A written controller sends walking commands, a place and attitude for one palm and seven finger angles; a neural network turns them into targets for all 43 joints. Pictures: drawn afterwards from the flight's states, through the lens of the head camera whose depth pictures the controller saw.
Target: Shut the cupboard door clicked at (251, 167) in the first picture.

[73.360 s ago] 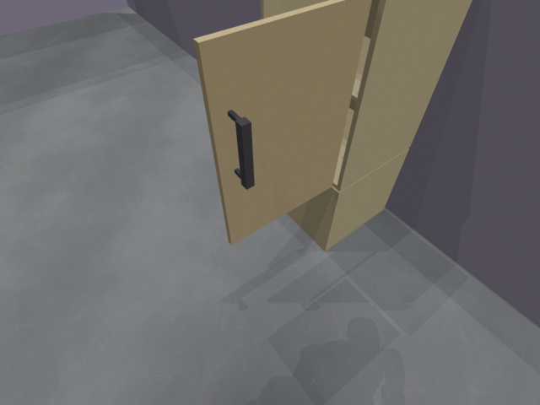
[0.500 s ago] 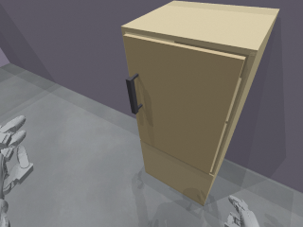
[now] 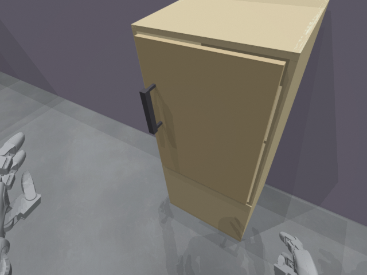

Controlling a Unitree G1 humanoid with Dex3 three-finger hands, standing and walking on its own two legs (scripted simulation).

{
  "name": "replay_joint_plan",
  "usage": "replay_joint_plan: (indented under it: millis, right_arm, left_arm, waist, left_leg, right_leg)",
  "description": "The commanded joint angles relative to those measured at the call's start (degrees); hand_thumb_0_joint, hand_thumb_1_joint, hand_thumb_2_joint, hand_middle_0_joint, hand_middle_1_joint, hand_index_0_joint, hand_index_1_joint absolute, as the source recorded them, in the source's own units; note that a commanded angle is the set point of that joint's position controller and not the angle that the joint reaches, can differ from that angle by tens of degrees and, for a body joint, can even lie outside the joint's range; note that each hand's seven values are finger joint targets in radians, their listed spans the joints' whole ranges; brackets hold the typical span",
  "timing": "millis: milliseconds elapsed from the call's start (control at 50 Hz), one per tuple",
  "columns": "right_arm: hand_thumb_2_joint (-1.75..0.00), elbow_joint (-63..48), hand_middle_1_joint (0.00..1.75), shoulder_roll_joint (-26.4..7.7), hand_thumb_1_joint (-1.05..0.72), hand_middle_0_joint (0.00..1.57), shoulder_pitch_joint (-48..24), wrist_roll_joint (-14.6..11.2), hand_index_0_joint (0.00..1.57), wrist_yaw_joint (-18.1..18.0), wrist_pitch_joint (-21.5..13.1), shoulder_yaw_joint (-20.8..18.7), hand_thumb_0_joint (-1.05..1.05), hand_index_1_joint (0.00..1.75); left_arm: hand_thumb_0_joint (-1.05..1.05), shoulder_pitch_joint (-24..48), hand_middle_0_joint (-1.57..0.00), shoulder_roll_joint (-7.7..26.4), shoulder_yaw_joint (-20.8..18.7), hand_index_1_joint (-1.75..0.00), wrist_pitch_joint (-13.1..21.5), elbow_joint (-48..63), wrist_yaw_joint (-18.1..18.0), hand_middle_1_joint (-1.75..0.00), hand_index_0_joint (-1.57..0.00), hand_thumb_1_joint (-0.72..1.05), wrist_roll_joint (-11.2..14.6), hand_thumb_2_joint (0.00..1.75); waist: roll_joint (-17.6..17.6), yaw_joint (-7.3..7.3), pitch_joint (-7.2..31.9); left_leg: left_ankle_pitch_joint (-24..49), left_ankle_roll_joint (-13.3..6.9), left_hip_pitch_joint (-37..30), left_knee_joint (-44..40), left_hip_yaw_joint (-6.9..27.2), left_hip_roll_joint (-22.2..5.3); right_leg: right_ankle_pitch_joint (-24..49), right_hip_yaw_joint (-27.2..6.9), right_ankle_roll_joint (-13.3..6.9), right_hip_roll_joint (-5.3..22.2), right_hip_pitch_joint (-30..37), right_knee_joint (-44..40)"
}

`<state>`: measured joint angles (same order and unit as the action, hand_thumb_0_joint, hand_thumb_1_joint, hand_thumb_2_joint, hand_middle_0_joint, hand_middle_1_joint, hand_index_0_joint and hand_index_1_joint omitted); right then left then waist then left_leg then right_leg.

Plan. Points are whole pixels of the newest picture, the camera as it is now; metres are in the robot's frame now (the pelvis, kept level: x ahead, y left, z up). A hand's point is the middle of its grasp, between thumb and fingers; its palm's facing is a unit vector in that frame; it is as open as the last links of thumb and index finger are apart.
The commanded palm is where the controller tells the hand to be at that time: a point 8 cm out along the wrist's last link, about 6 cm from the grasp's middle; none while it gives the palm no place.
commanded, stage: step back with the hand held close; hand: left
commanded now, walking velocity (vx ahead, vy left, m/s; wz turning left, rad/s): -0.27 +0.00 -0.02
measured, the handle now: (153, 109) +0.62 +0.17 +0.02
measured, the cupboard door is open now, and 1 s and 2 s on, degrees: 0 0 0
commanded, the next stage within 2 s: stop stepping back and stand still in 1.04 s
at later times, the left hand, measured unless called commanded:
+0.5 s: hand out of the picture +0.13 +0.31 +0.15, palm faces +0.39 -0.79 -0.47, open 7.4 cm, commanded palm +0.07 +0.34 +0.18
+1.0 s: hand out of the picture +0.03 +0.34 +0.18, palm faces +0.50 -0.77 -0.40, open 7.4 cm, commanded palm -0.06 +0.37 +0.18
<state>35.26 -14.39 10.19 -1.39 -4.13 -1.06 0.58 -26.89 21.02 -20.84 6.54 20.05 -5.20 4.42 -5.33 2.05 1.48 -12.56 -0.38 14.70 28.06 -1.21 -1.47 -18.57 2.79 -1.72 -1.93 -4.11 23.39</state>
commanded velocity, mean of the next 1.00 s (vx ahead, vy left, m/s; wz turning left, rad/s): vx -0.32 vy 0.00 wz -0.04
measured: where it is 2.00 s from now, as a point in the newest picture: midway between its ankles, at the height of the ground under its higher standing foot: outside the picture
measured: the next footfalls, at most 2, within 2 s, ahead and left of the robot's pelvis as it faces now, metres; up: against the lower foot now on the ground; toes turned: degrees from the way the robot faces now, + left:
right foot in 1.08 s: -0.24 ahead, -0.05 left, +0.00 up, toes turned +0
left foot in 1.26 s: -0.13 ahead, +0.18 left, +0.00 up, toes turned +2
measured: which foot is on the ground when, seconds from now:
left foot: down 0.00-1.00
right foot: down 0.00-0.86, up 0.88-1.00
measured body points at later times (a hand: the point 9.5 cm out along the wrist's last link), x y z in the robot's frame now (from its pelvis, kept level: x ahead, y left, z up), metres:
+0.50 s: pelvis -0.07 +0.04 -0.01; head -0.07 +0.05 +0.44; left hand +0.11 +0.35 +0.18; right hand +0.10 -0.20 -0.08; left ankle +0.02 +0.12 -0.74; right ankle -0.07 -0.09 -0.74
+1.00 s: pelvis -0.17 +0.06 -0.02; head -0.16 +0.09 +0.43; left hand +0.00 +0.38 +0.20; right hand +0.02 -0.16 -0.09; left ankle +0.02 +0.13 -0.73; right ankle -0.22 -0.07 -0.70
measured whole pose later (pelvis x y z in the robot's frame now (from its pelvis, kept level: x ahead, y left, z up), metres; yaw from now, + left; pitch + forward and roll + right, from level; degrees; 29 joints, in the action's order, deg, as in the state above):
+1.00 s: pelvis -0.17 +0.06 -0.02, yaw +5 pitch +0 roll -6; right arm 34.6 -10.7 10.6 -0.1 -3.3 -4.3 -0.5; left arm -23.3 26.9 -26.2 13.1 28.1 -7.9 4.0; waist -2.3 -1.6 -1.0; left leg -0.8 -4.1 31.5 26.2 -4.3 -2.9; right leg -29.5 2.7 -0.8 -6.2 -18.5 49.7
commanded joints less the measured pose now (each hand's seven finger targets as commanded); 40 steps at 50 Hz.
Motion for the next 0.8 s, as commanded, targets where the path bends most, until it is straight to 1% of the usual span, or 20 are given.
replay_joint_plan:
  millis: [0,20,100,220,240,300,380,420,460,500,520,560,580,620,640,660,700,740,760,780]
  right_arm:
    - [-0.90,-10.73,0.30,-5.31,-0.90,0.20,-6.42,-0.14,0.20,-0.99,-0.84,-2.69,0.00,0.30]
    - [-0.90,-11.08,0.30,-5.57,-0.90,0.20,-6.57,-0.18,0.20,-1.16,-0.51,-2.82,0.00,0.30]
    - [-0.90,-12.82,0.30,-5.47,-0.90,0.20,-5.91,-0.38,0.20,-1.52,1.37,-2.97,0.00,0.30]
    - [-0.90,-13.32,0.30,-5.99,-0.90,0.20,-5.70,-0.35,0.20,-1.91,2.35,-3.37,0.00,0.30]
    - [-0.90,-13.41,0.30,-5.50,-0.90,0.20,-5.23,-0.60,0.20,-1.83,2.32,-3.11,0.00,0.30]
    - [-0.90,-13.37,0.30,-5.99,-0.90,0.20,-5.27,-0.49,0.20,-1.84,1.68,-3.06,0.00,0.30]
    - [-0.90,-13.37,0.30,-6.63,-0.90,0.20,-5.68,-0.17,0.20,-1.98,0.06,-2.70,0.00,0.30]
    - [-0.90,-13.29,0.30,-7.67,-0.90,0.20,-6.18,0.23,0.20,-2.29,-0.92,-3.08,0.00,0.30]
    - [-0.90,-13.17,0.30,-7.31,-0.90,0.20,-5.03,0.50,0.20,-2.18,-1.56,-3.00,0.00,0.30]
    - [-0.90,-12.98,0.30,-7.18,-0.90,0.20,-4.41,0.67,0.20,-1.86,-2.24,-3.36,0.00,0.30]
    - [-0.90,-12.78,0.30,-7.23,-0.90,0.20,-4.20,0.87,0.20,-1.73,-2.73,-3.59,0.00,0.30]
    - [-0.90,-12.69,0.30,-6.59,-0.90,0.20,-3.90,0.89,0.20,-1.17,-3.33,-3.36,0.00,0.30]
    - [-0.90,-12.22,0.30,-6.09,-0.90,0.20,-2.91,0.72,0.20,-0.89,-3.69,-3.35,0.00,0.30]
    - [-0.90,-11.49,0.30,-6.00,-0.90,0.20,-2.79,1.10,0.20,-0.69,-4.19,-3.81,0.00,0.30]
    - [-0.90,-10.85,0.30,-5.13,-0.90,0.20,-2.12,0.97,0.20,-0.65,-4.27,-3.50,0.00,0.30]
    - [-0.90,-9.90,0.30,-5.14,-0.90,0.20,-1.80,0.98,0.20,-0.68,-4.24,-3.63,0.00,0.30]
    - [-0.90,-8.29,0.30,-4.95,-0.90,0.20,-1.53,1.07,0.20,-0.84,-4.20,-3.50,0.00,0.30]
    - [-0.90,-7.43,0.30,-4.74,-0.90,0.20,-1.44,1.19,0.20,-1.30,-4.18,-3.23,0.00,0.30]
    - [-0.90,-7.69,0.30,-4.95,-0.90,0.20,-1.94,1.07,0.20,-1.57,-4.19,-3.00,0.00,0.30]
    - [-0.90,-8.04,0.30,-5.50,-0.90,0.20,-2.68,0.91,0.20,-1.91,-4.42,-2.94,0.00,0.30]
  left_arm:
    - [0.00,0.99,-0.20,13.34,-8.37,-0.30,3.88,13.57,-1.56,-0.30,-0.20,0.90,-0.25,0.90]
    - [0.00,0.41,-0.20,14.10,-9.03,-0.30,3.79,15.48,-1.70,-0.30,-0.20,0.90,-0.15,0.90]
    - [0.00,-2.50,-0.20,15.38,-10.66,-0.30,3.16,17.76,-2.35,-0.30,-0.20,0.90,0.35,0.90]
    - [0.00,-4.66,-0.20,16.71,-12.40,-0.30,3.08,15.57,-3.12,-0.30,-0.20,0.90,0.87,0.90]
    - [0.00,-5.33,-0.20,15.35,-11.13,-0.30,3.12,14.73,-3.12,-0.30,-0.20,0.90,0.96,0.90]
    - [0.00,-4.72,-0.20,15.15,-10.41,-0.30,3.82,15.47,-3.49,-0.30,-0.20,0.90,0.90,0.90]
    - [0.00,-2.61,-0.20,14.26,-9.66,-0.30,5.46,17.28,-3.88,-0.30,-0.20,0.90,-0.01,0.90]
    - [0.00,-0.97,-0.20,15.73,-11.80,-0.30,6.58,18.64,-4.14,-0.30,-0.20,0.90,-1.16,0.90]
    - [0.00,-0.31,-0.20,14.28,-11.35,-0.30,7.22,18.88,-4.04,-0.30,-0.20,0.90,-1.71,0.90]
    - [0.00,-0.71,-0.20,14.59,-12.09,-0.30,7.84,19.73,-3.93,-0.30,-0.20,0.90,-1.89,0.90]
    - [0.00,-1.88,-0.20,16.48,-13.86,-0.30,8.28,20.30,-3.91,-0.30,-0.20,0.90,-1.74,0.90]
    - [0.00,-3.12,-0.20,15.22,-12.81,-0.30,9.04,22.30,-3.77,-0.30,-0.20,0.90,-1.28,0.90]
    - [0.00,-4.31,-0.20,14.99,-12.72,-0.30,9.24,22.59,-3.85,-0.30,-0.20,0.90,-0.89,0.90]
    - [0.00,-4.44,-0.20,16.40,-13.54,-0.30,9.25,23.51,-4.11,-0.30,-0.20,0.90,-0.45,0.90]
    - [0.00,-4.13,-0.20,14.06,-11.13,-0.30,9.27,22.43,-4.29,-0.30,-0.20,0.90,-0.30,0.90]
    - [0.00,-3.13,-0.20,14.46,-10.88,-0.30,9.25,21.23,-4.79,-0.30,-0.20,0.90,-0.43,0.90]
    - [0.00,0.71,-0.20,14.05,-9.16,-0.30,8.94,20.24,-5.71,-0.30,-0.20,0.90,-1.01,0.90]
    - [0.00,3.80,-0.20,14.06,-8.38,-0.30,8.56,18.22,-6.16,-0.30,-0.20,0.90,-1.31,0.90]
    - [0.00,5.36,-0.20,14.61,-8.49,-0.30,8.65,17.89,-6.13,-0.30,-0.20,0.90,-1.33,0.90]
    - [0.00,6.71,-0.20,14.72,-8.27,-0.30,8.90,18.06,-5.90,-0.30,-0.20,0.90,-1.16,0.90]
  waist:
    - [3.59,-1.01,7.97]
    - [2.10,-0.89,9.68]
    - [4.37,-1.32,10.92]
    - [4.42,-1.49,8.97]
    - [4.99,-1.68,8.47]
    - [3.14,-1.80,6.29]
    - [-1.17,-1.91,2.37]
    - [-5.57,-1.53,1.79]
    - [-6.64,-1.35,1.60]
    - [-7.48,-1.24,2.79]
    - [-6.59,-1.06,4.30]
    - [-5.76,-1.54,4.34]
    - [-2.89,-1.71,5.98]
    - [3.25,-1.88,6.79]
    - [5.93,-2.44,5.65]
    - [9.11,-2.65,4.39]
    - [10.80,-3.38,2.77]
    - [10.52,-4.00,0.71]
    - [10.02,-3.84,-0.27]
    - [6.15,-3.72,-1.71]
  left_leg:
    - [21.72,-2.79,-8.60,2.42,-0.72,-0.92]
    - [24.83,-2.81,-9.40,2.41,-0.73,-1.18]
    - [29.79,-2.43,-9.33,2.25,0.13,-2.38]
    - [23.35,-1.69,-5.65,0.20,1.47,-3.29]
    - [21.94,-1.56,-4.69,-0.45,2.00,-3.58]
    - [12.03,-1.88,-1.55,-3.35,3.42,-4.18]
    - [-12.04,-3.22,9.63,-11.56,7.97,-6.04]
    - [-22.52,-4.68,18.34,-16.48,11.19,-7.75]
    - [-27.57,-5.11,24.83,-19.05,12.72,-8.75]
    - [-28.23,-5.06,25.59,-18.27,12.14,-8.56]
    - [-27.09,-4.94,24.17,-17.53,12.46,-8.20]
    - [-24.06,-4.00,20.65,-14.40,10.77,-6.82]
    - [-20.49,-2.89,16.23,-11.19,8.92,-5.20]
    - [-15.78,-1.12,7.62,-4.03,5.33,-2.73]
    - [-12.99,-0.24,3.90,0.79,4.25,-1.61]
    - [-9.98,0.56,-0.39,6.80,2.72,-0.51]
    - [-7.15,0.86,-2.98,13.69,1.77,0.02]
    - [-4.53,0.58,-2.37,10.91,2.72,-0.58]
    - [-4.72,0.01,-2.02,6.99,4.10,-1.39]
    - [-7.79,-0.84,0.12,1.43,6.70,-3.07]
  right_leg:
    - [40.21,-3.13,4.33,8.25,-6.18,0.39]
    - [40.89,-2.76,4.57,7.87,-5.60,1.32]
    - [38.42,-2.36,3.54,6.68,-6.14,3.20]
    - [28.28,-3.82,2.37,6.60,-8.49,2.23]
    - [25.39,-3.49,2.25,6.61,-8.49,2.47]
    - [14.93,-4.07,2.18,5.48,-10.07,1.25]
    - [0.63,-3.41,2.26,2.75,-6.83,2.48]
    - [0.57,-2.71,2.64,0.47,0.01,7.06]
    - [1.24,-1.67,2.53,-0.81,4.77,11.62]
    - [1.26,-1.60,2.11,-1.40,5.64,12.64]
    - [1.24,-2.19,1.84,-1.49,5.34,11.63]
    - [0.33,-3.78,0.92,-0.32,1.41,8.34]
    - [-0.76,-4.94,0.06,0.95,-2.10,5.87]
    - [-7.88,-9.56,-1.56,4.54,-12.10,-0.57]
    - [-11.08,-11.74,-2.76,7.27,-17.92,-3.47]
    - [-12.50,-14.96,-3.87,10.24,-24.43,-6.76]
    - [-8.24,-17.75,-5.07,14.61,-29.55,-8.34]
    - [-2.15,-14.91,-3.77,13.50,-29.84,-5.51]
    - [-3.25,-11.99,-2.06,10.75,-30.32,-3.25]
    - [-7.11,-9.58,-0.45,7.27,-30.22,-0.86]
